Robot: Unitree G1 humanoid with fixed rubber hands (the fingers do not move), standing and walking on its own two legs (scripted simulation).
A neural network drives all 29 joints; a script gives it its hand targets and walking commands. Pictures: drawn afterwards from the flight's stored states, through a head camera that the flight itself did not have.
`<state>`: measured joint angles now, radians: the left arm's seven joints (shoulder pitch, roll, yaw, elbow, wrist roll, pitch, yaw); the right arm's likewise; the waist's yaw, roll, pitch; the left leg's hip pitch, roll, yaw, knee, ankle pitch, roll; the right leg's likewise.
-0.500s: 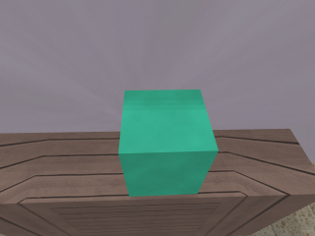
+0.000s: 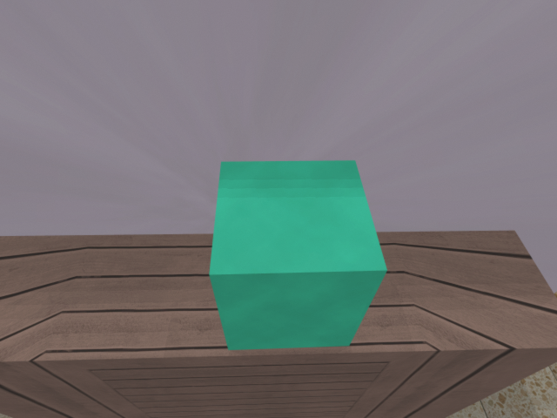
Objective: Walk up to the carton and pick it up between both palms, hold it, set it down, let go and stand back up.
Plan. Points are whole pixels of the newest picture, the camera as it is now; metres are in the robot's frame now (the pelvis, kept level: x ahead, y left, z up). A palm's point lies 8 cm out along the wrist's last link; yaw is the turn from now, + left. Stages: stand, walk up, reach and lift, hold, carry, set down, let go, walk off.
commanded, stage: stand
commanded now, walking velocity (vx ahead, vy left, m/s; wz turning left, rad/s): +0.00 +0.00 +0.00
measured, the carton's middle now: (289, 259) +0.37 +0.00 +0.00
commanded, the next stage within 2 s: none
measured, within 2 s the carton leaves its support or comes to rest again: neither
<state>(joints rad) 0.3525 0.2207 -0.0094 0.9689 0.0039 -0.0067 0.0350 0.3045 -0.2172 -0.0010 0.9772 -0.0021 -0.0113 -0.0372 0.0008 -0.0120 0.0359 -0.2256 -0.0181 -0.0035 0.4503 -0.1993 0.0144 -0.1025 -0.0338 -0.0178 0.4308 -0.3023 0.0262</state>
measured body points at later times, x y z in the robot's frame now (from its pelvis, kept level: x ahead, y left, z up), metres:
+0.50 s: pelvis +0.00 +0.00 +0.00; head +0.01 +0.00 +0.45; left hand -0.01 +0.24 -0.15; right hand +0.02 -0.25 -0.15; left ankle +0.03 +0.11 -0.74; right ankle -0.04 -0.13 -0.74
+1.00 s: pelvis +0.00 +0.00 +0.00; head +0.01 +0.00 +0.45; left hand -0.01 +0.24 -0.15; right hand +0.01 -0.25 -0.15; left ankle +0.03 +0.11 -0.74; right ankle -0.04 -0.13 -0.74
